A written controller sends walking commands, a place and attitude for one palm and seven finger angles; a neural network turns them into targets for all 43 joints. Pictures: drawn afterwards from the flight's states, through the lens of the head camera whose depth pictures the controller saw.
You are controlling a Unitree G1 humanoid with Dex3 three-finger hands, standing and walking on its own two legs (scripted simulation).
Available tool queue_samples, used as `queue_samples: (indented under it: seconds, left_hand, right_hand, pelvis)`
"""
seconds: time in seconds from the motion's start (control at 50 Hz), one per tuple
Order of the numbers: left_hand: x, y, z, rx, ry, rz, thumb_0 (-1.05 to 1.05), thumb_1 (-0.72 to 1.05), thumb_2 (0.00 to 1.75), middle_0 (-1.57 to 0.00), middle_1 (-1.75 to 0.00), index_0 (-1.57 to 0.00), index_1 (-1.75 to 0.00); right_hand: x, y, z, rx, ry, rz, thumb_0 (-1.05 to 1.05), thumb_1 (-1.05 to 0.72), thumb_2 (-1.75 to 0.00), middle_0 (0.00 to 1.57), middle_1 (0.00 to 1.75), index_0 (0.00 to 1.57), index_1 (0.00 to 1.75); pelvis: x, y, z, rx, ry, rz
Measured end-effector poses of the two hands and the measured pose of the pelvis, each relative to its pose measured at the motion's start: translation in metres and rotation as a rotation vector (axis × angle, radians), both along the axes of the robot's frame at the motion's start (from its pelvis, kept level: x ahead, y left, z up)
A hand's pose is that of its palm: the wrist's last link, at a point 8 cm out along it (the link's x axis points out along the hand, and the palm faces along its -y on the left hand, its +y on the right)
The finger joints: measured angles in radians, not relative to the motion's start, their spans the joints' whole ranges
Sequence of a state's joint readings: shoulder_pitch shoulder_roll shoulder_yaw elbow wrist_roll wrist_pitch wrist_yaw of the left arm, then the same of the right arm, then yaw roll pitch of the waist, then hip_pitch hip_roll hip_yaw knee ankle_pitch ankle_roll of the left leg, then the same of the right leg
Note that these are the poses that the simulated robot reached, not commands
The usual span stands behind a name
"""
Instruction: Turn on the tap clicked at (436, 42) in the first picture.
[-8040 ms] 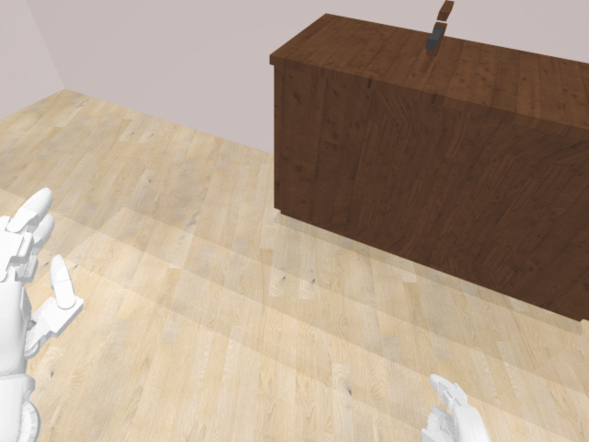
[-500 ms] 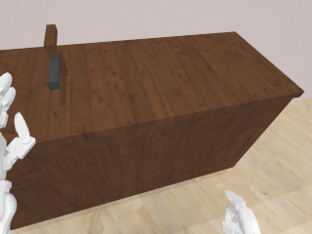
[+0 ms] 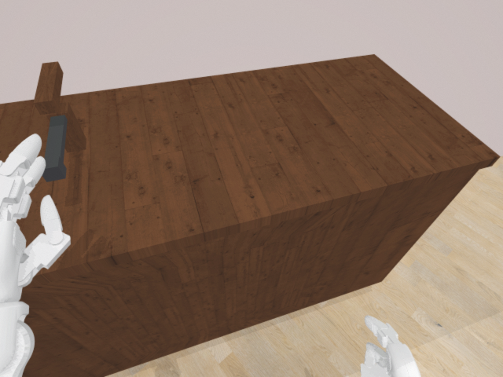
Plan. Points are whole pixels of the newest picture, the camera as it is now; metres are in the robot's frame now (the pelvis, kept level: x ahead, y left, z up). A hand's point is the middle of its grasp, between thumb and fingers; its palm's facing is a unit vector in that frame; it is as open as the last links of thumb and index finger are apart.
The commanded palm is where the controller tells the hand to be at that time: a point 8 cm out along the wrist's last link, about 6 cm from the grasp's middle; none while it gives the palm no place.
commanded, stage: shuffle to correct the standing spot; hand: left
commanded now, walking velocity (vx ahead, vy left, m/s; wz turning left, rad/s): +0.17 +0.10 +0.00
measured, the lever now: (52, 169) +0.38 +0.36 +0.11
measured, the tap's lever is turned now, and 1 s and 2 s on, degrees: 0 0 0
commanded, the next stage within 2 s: come to a stop and stand still in 0.10 s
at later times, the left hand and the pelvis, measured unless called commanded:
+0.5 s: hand (65, 171) +0.31 +0.26 +0.19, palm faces +0.39 -0.78 -0.49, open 7.4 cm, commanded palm +0.25 +0.30 +0.19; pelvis +0.09 +0.02 +0.00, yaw -1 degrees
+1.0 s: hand out of the picture +0.27 +0.34 +0.18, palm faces +0.50 -0.80 -0.31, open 7.4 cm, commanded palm +0.22 +0.35 +0.19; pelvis +0.06 +0.07 +0.01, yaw +1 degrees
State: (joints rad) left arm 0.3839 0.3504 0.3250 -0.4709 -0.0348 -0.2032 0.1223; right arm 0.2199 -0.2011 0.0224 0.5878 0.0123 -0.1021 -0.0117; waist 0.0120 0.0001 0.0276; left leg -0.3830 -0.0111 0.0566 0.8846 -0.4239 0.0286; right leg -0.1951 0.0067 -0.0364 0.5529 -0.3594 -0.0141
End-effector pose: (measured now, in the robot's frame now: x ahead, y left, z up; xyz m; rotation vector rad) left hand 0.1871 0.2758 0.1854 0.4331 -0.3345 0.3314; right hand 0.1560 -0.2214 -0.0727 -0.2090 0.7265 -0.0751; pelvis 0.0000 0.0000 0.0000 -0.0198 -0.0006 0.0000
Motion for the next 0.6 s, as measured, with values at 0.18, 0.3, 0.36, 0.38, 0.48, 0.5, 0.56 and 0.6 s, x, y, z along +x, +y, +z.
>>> queue_samples:
  seconds: [0.18,0.3,0.36,0.38,0.48,0.5,0.56,0.6]
  left_hand:
    - [0.043,0.033,-0.004,0.066,-0.017,0.001,0.01,0.88,0.90,-0.21,-0.31,-0.21,-0.30]
    - [0.075,0.036,0.003,0.076,-0.010,-0.011,0.01,0.89,0.90,-0.21,-0.31,-0.21,-0.30]
    - [0.078,0.025,0.019,0.113,-0.019,-0.035,0.01,0.89,0.90,-0.21,-0.31,-0.21,-0.30]
    - [0.078,0.021,0.023,0.136,-0.017,-0.039,0.01,0.89,0.90,-0.21,-0.31,-0.21,-0.30]
    - [0.079,0.022,0.029,0.172,0.031,0.014,0.01,0.88,0.90,-0.21,-0.31,-0.21,-0.30]
    - [0.080,0.025,0.028,0.151,0.043,0.033,0.01,0.88,0.90,-0.21,-0.31,-0.22,-0.30]
    - [0.086,0.035,0.016,0.076,0.081,0.090,0.01,0.88,0.90,-0.21,-0.31,-0.22,-0.30]
    - [0.088,0.039,0.004,0.032,0.113,0.116,0.01,0.89,0.90,-0.21,-0.31,-0.21,-0.30]
  right_hand:
    - [0.031,-0.007,-0.007,-0.083,0.037,-0.064,0.01,-0.91,-0.90,0.20,0.30,0.20,0.30]
    - [0.056,0.023,-0.013,0.016,0.005,-0.080,0.01,-0.91,-0.90,0.20,0.30,0.20,0.30]
    - [0.067,0.039,-0.013,0.071,-0.010,-0.043,0.01,-0.91,-0.90,0.20,0.30,0.20,0.30]
    - [0.071,0.043,-0.014,0.086,-0.017,-0.032,0.01,-0.91,-0.90,0.20,0.30,0.20,0.30]
    - [0.091,0.050,-0.019,0.119,-0.013,0.001,0.01,-0.91,-0.90,0.20,0.30,0.21,0.30]
    - [0.093,0.049,-0.018,0.119,-0.004,0.001,0.01,-0.91,-0.90,0.20,0.30,0.21,0.30]
    - [0.099,0.042,-0.008,0.085,0.007,0.005,0.01,-0.91,-0.90,0.20,0.30,0.21,0.30]
    - [0.102,0.035,-0.001,0.048,0.004,0.009,0.01,-0.91,-0.90,0.20,0.30,0.21,0.30]
  pelvis:
    - [0.043,0.028,-0.012,0.018,-0.022,-0.023]
    - [0.059,0.033,-0.009,0.057,-0.044,-0.018]
    - [0.068,0.031,-0.005,0.061,-0.035,-0.014]
    - [0.072,0.030,-0.006,0.064,-0.034,-0.014]
    - [0.088,0.024,-0.002,0.035,-0.025,-0.017]
    - [0.090,0.024,0.001,0.039,-0.020,-0.019]
    - [0.092,0.024,0.009,0.059,-0.004,-0.021]
    - [0.092,0.025,0.012,0.070,0.002,-0.020]
